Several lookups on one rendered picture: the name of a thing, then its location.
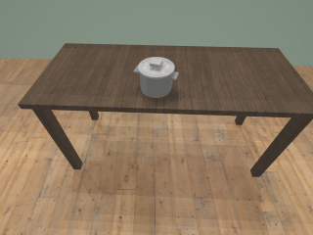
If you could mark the knob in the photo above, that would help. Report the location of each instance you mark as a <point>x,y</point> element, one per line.
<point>156,63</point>

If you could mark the pot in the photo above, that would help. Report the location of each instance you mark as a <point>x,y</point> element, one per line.
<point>156,87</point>

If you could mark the lid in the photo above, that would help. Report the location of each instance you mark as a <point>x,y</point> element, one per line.
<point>166,69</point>

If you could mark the table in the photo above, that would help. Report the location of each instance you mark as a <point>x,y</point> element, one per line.
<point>212,81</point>

